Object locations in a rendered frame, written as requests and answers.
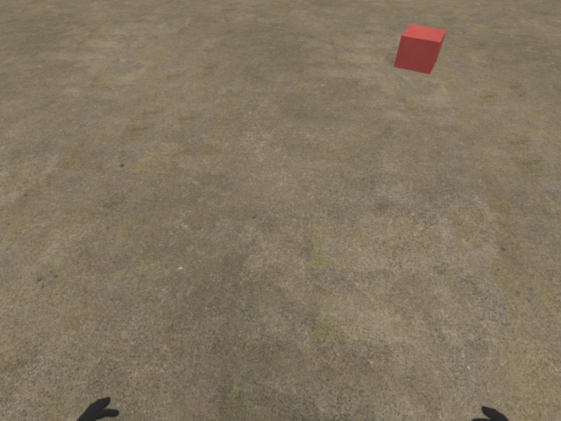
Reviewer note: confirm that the left robot hand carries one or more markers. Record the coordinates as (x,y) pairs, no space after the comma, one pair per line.
(97,411)

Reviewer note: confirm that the carton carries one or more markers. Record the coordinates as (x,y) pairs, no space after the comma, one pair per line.
(419,47)

